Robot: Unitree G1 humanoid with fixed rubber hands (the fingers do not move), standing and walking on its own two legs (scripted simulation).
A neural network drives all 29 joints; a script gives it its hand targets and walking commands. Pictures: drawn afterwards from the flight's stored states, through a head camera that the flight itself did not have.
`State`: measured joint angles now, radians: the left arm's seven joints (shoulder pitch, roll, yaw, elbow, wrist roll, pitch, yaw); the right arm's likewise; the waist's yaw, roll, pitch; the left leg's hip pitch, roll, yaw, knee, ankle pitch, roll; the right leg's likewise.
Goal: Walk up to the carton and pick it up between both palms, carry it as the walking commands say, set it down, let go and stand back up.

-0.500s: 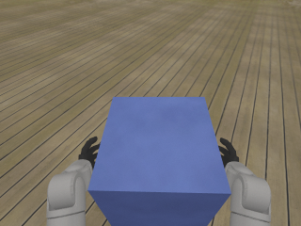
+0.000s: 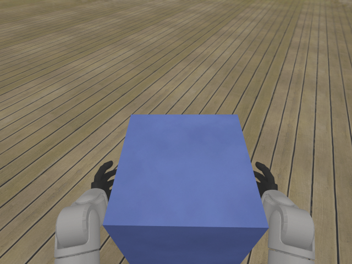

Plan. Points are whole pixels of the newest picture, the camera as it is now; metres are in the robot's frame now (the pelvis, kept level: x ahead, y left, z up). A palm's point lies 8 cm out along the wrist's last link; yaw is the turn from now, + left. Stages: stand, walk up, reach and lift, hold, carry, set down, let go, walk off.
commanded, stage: carry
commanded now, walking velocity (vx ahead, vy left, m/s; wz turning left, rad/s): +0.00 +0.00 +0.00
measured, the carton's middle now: (183, 190) +0.29 +0.00 +0.03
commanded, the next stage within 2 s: none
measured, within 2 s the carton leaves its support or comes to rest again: neither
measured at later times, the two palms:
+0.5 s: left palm (102, 196) +0.25 +0.17 +0.07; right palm (264, 197) +0.26 -0.18 +0.07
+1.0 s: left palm (103, 196) +0.25 +0.17 +0.07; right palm (264, 198) +0.26 -0.18 +0.07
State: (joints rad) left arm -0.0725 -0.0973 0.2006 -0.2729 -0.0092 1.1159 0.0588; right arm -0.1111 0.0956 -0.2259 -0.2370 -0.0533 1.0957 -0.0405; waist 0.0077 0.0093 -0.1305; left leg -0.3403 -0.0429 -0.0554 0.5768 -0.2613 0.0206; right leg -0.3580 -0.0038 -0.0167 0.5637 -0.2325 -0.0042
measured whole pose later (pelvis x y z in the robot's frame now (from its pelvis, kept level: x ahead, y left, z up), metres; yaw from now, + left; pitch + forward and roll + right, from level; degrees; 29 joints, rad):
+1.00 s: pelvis +0.00 +0.00 +0.00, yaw +0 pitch +2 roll +0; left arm -0.06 -0.10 0.20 -0.24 -0.01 1.06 0.05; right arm -0.10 0.10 -0.22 -0.21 -0.05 1.04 -0.04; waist 0.01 0.01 -0.11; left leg -0.34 -0.04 -0.06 0.57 -0.26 0.02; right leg -0.36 0.00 -0.02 0.56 -0.24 -0.01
